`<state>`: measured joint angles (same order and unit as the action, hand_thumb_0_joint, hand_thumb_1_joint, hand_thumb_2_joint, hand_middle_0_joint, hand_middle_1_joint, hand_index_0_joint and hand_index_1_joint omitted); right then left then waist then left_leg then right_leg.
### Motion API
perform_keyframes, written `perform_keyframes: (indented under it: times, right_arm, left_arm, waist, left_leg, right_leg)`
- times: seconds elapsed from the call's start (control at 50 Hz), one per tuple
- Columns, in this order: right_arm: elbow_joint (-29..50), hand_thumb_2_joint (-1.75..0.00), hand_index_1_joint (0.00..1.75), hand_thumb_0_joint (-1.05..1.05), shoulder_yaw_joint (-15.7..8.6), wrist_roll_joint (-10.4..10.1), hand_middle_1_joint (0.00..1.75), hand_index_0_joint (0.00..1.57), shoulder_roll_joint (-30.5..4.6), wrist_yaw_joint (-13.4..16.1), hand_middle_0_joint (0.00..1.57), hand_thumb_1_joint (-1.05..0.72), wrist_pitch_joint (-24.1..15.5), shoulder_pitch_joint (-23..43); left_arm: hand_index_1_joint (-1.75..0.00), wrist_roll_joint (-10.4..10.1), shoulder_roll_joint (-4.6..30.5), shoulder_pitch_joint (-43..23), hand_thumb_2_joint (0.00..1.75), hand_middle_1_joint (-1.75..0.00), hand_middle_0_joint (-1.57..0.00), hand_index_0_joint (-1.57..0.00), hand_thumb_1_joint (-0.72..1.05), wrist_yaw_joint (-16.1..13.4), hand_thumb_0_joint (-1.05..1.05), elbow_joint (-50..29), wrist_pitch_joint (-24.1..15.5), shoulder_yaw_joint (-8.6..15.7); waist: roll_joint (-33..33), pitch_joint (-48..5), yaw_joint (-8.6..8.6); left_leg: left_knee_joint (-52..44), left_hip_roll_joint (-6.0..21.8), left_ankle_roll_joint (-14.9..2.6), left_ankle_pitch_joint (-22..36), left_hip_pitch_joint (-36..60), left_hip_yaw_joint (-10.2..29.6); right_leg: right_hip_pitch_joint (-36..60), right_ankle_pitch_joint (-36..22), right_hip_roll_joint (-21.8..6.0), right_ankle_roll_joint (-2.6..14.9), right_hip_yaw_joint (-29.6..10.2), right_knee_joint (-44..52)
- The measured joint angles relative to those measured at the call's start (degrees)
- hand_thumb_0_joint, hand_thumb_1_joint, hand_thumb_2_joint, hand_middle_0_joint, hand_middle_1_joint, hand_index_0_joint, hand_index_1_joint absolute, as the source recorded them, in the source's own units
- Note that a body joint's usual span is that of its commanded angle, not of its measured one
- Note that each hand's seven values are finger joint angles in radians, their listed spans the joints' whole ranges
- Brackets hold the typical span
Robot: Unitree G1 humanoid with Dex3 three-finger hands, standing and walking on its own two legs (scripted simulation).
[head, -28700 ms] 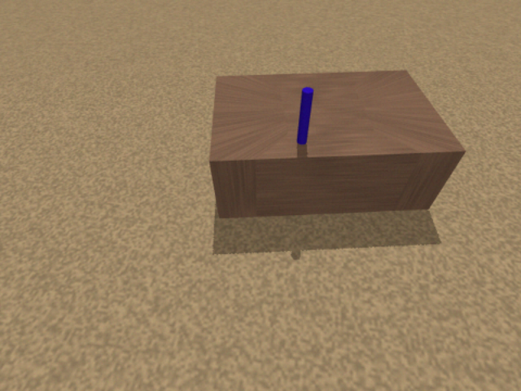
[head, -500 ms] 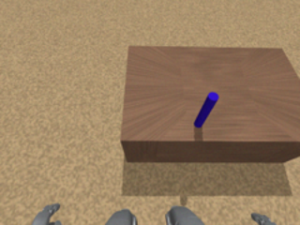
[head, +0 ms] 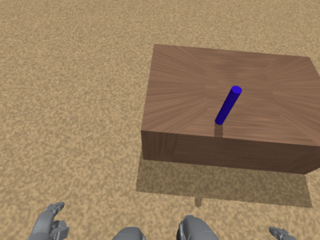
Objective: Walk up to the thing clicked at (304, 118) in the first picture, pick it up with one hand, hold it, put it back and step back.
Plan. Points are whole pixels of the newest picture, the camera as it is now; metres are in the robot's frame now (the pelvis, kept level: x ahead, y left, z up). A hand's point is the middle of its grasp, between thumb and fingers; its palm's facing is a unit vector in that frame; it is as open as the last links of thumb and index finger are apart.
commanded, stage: step back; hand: right
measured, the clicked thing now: (226, 107) +0.66 -0.28 -0.24
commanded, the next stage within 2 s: none
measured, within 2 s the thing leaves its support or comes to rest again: neither
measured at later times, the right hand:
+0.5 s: hand out of the picture -0.04 -0.30 -0.14, palm faces +0.04 +0.93 -0.36, open 7.4 cm
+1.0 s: hand out of the picture -0.20 -0.31 -0.12, palm faces -0.05 +0.90 -0.43, open 7.4 cm
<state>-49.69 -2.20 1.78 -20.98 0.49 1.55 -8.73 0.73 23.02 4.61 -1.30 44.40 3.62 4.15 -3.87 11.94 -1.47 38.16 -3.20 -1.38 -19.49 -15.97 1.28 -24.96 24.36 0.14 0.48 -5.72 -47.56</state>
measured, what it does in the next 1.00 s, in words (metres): walks backwards: right foot, then left foot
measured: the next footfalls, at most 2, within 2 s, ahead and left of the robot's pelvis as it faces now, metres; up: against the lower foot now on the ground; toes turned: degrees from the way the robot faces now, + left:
right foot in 0.36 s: -0.12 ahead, -0.15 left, +0.00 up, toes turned -2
left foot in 0.74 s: -0.21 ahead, +0.09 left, +0.00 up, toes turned -1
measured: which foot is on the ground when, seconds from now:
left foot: down 0.00-0.40, up 0.42-0.72, down 0.74-1.00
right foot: up 0.00-0.34, down 0.36-0.76, up 0.78-1.00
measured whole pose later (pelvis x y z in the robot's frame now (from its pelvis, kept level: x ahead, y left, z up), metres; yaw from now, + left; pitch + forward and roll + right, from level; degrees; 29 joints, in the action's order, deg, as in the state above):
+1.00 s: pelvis -0.31 -0.04 +0.01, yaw -2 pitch -1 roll -1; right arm -47.2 -1.8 2.2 -21.1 0.9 2.1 -7.7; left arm 0.7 22.3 8.1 -0.5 46.7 3.9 3.6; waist -2.0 8.8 -0.8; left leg 34.9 2.0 -0.3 -13.6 -20.6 0.9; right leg -20.8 30.1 3.5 -0.7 -6.1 -58.5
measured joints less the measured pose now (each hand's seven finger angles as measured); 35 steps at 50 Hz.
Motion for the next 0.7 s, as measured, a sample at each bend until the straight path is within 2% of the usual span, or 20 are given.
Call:
perform_keyframes:
  times: [0.04, 0.08, 0.12, 0.18, 0.26, 0.32, 0.36, 0.38, 0.4, 0.42, 0.44, 0.48, 0.52, 0.56, 0.62, 0.68, 0.7]
  right_arm:
    - [0.2, -0.90, 0.30, 0.01, 0.5, 0.1, 0.30, 0.20, 0.5, -0.5, 0.21, -0.91, -0.1, -0.4]
    - [0.3, -0.90, 0.30, 0.01, 0.8, 0.4, 0.30, 0.20, 1.1, -0.4, 0.21, -0.91, 0.1, -0.5]
    - [0.7, -0.90, 0.30, 0.01, 0.8, 0.3, 0.30, 0.20, 1.4, -0.2, 0.21, -0.90, 0.1, -0.1]
    - [2.0, -0.90, 0.30, 0.01, 0.4, -0.1, 0.30, 0.20, 1.4, 0.0, 0.21, -0.90, -0.3, 1.0]
    - [4.1, -0.90, 0.30, 0.01, 0.3, -0.4, 0.30, 0.20, 0.9, 0.2, 0.21, -0.90, -0.3, 3.2]
    - [5.3, -0.90, 0.30, 0.01, 0.3, -0.2, 0.30, 0.20, 0.2, 0.0, 0.21, -0.90, 0.1, 4.4]
    - [5.5, -0.90, 0.30, 0.01, 0.2, -0.3, 0.30, 0.20, -0.5, -0.2, 0.21, -0.90, 0.8, 4.9]
    - [5.3, -0.90, 0.30, 0.01, 0.0, -0.5, 0.30, 0.20, -1.3, -0.2, 0.21, -0.90, 1.2, 5.2]
    - [4.8, -0.90, 0.30, 0.01, -0.4, -0.7, 0.30, 0.20, -2.2, -0.1, 0.21, -0.90, 1.6, 5.3]
    - [4.2, -0.90, 0.30, 0.01, -0.7, -1.0, 0.30, 0.20, -2.5, 0.1, 0.21, -0.90, 2.0, 4.7]
    - [3.6, -0.90, 0.30, 0.01, -1.0, -1.1, 0.30, 0.20, -2.4, 0.4, 0.21, -0.91, 2.4, 3.7]
    - [2.1, -0.90, 0.30, 0.01, -0.9, -1.3, 0.30, 0.20, -1.8, 0.6, 0.21, -0.91, 2.8, 1.9]
    - [1.4, -0.90, 0.30, 0.01, -0.7, -1.6, 0.30, 0.20, -2.1, 0.4, 0.21, -0.91, 2.5, 0.3]
    - [1.1, -0.90, 0.30, 0.01, -0.6, -1.7, 0.30, 0.20, -2.4, 0.7, 0.21, -0.91, 1.9, -1.4]
    - [0.5, -0.90, 0.30, 0.01, -0.5, -1.5, 0.30, 0.20, -2.7, 0.9, 0.21, -0.91, 1.6, -3.1]
    - [-0.2, -0.90, 0.30, 0.01, -0.4, -1.1, 0.30, 0.20, -2.3, 0.9, 0.21, -0.91, 1.4, -4.1]
    - [-0.4, -0.90, 0.30, 0.01, -0.3, -0.9, 0.30, 0.20, -2.0, 0.9, 0.21, -0.91, 1.2, -4.3]
  left_arm:
    - [-0.30, 0.1, -0.2, 0.9, 0.90, -0.30, -0.21, -0.21, 0.91, -0.2, 0.01, 1.5, 0.7, 0.1]
    - [-0.30, -0.2, 0.0, 2.3, 0.90, -0.30, -0.21, -0.21, 0.91, 0.1, 0.01, 2.2, 0.8, 0.3]
    - [-0.30, -0.3, 0.3, 4.1, 0.90, -0.30, -0.21, -0.21, 0.91, 0.4, 0.01, 2.3, 0.5, 0.5]
    - [-0.30, 0.0, 0.5, 6.0, 0.90, -0.30, -0.21, -0.21, 0.91, 0.6, 0.01, 3.0, 0.4, 0.8]
    - [-0.30, 0.3, 0.5, 7.8, 0.90, -0.30, -0.21, -0.21, 0.91, 0.7, 0.01, 3.8, 0.4, 0.8]
    - [-0.30, 0.2, 0.4, 8.2, 0.90, -0.30, -0.21, -0.21, 0.91, 1.1, 0.01, 4.4, 0.2, 0.6]
    - [-0.30, 0.3, 0.3, 8.6, 0.90, -0.30, -0.21, -0.21, 0.91, 1.5, 0.01, 4.8, -0.3, 0.5]
    - [-0.30, 0.4, -0.4, 8.5, 0.90, -0.30, -0.21, -0.21, 0.91, 1.6, 0.01, 5.5, -0.6, 0.6]
    - [-0.30, 0.7, -1.5, 8.2, 0.90, -0.30, -0.21, -0.21, 0.91, 1.7, 0.01, 6.0, -0.7, 0.5]
    - [-0.30, 1.1, -2.2, 8.6, 0.90, -0.30, -0.21, -0.21, 0.91, 2.0, 0.01, 6.0, -0.8, 0.3]
    - [-0.30, 1.5, -2.4, 9.3, 0.90, -0.30, -0.21, -0.21, 0.91, 2.2, 0.01, 5.7, -0.7, 0.0]
    - [-0.30, 1.7, -2.4, 10.5, 0.90, -0.30, -0.21, -0.21, 0.91, 2.2, 0.01, 5.3, -0.6, -0.1]
    - [-0.30, 1.7, -2.6, 10.8, 0.90, -0.30, -0.21, -0.21, 0.91, 1.8, 0.01, 5.2, -0.5, -0.1]
    - [-0.30, 1.8, -2.6, 9.9, 0.90, -0.30, -0.21, -0.21, 0.91, 1.5, 0.01, 4.9, -0.4, 0.1]
    - [-0.30, 2.1, -2.1, 7.7, 0.90, -0.30, -0.21, -0.21, 0.90, 0.9, 0.01, 2.6, -0.8, 0.2]
    - [-0.30, 2.0, -1.3, 4.5, 0.90, -0.30, -0.21, -0.21, 0.90, 0.3, 0.01, 0.3, -1.1, 0.2]
    - [-0.30, 1.7, -1.0, 3.4, 0.90, -0.30, -0.21, -0.21, 0.90, 0.2, 0.01, -0.4, -1.1, 0.1]
  waist:
    - [1.2, -0.9, 1.26]
    - [1.1, -1.9, 1.10]
    - [0.8, -2.7, 0.33]
    - [0.8, -2.4, -0.07]
    - [1.4, -1.4, -0.66]
    - [2.1, -1.0, -0.84]
    - [2.8, -1.5, -0.93]
    - [4.5, -1.5, -0.74]
    - [7.1, -1.3, -0.03]
    - [8.3, -1.8, 0.53]
    - [8.0, -2.9, 0.18]
    - [5.8, -4.7, -1.66]
    - [5.1, -5.6, -1.43]
    - [5.3, -6.0, -0.38]
    - [5.6, -5.1, 0.32]
    - [5.6, -3.5, 1.22]
    - [5.3, -2.9, 1.51]
  left_leg:
    - [-0.4, 1.6, -0.36, 1.0, -0.8, 1.7]
    - [-3.2, 2.7, -0.27, 3.2, -0.8, 1.8]
    - [-5.4, 3.4, -0.08, 5.2, -1.1, 0.9]
    - [-6.6, 4.1, -0.02, 7.2, -2.1, 0.3]
    - [-5.5, 5.3, 0.03, 8.8, -4.4, -1.2]
    - [-3.6, 6.0, 0.83, 9.7, -6.9, -2.2]
    - [-1.7, 6.4, 1.64, 10.0, -8.9, -2.6]
    - [-0.5, 7.2, 2.05, 10.1, -10.0, -1.9]
    - [0.6, 8.0, 1.65, 9.8, -10.7, 0.0]
    - [2.2, 6.9, 1.37, 5.6, -11.7, 2.4]
    - [5.9, 4.5, 1.60, -0.3, -12.9, 3.9]
    - [15.5, 0.2, 1.91, -6.5, -14.4, 4.6]
    - [22.9, -2.7, 1.81, -6.5, -14.6, 6.1]
    - [27.0, -3.8, 2.08, -6.0, -14.0, 7.0]
    - [24.0, -2.9, 2.59, -7.0, -9.8, 6.3]
    - [13.4, -0.3, 2.61, -8.4, -4.3, 3.6]
    - [8.3, 0.5, 2.32, -7.3, -2.2, 2.6]
  right_leg:
    - [-1.7, 6.0, 4.4, 0.36, -1.5, -9.9]
    - [-2.8, 5.5, 6.9, 0.59, -3.0, -17.9]
    - [-2.8, 3.7, 7.6, 0.23, -4.0, -22.1]
    - [-0.3, 2.9, 6.8, -1.40, -4.1, -22.1]
    - [4.3, 3.9, 4.3, -2.66, -2.6, -13.3]
    - [8.4, 3.1, 2.0, -2.16, -0.2, -2.7]
    - [11.9, 0.2, 0.7, -1.11, 1.8, 6.4]
    - [13.0, 0.7, 1.4, -0.68, 2.7, 9.0]
    - [13.3, -0.1, 2.7, -0.39, 4.2, 9.6]
    - [13.0, -0.7, 2.9, -0.19, 5.1, 9.4]
    - [12.1, -1.1, 2.2, 0.11, 5.0, 8.7]
    - [10.6, -2.4, 0.1, 0.64, 2.8, 8.8]
    - [10.3, -4.7, -1.2, 0.48, 2.4, 11.1]
    - [9.3, -6.5, -1.8, 0.26, 3.3, 12.7]
    - [7.0, -8.3, -1.9, 0.21, 4.5, 13.0]
    - [4.5, -9.2, -2.2, 0.08, 6.7, 11.6]
    - [3.5, -9.2, -2.4, -0.03, 7.4, 10.5]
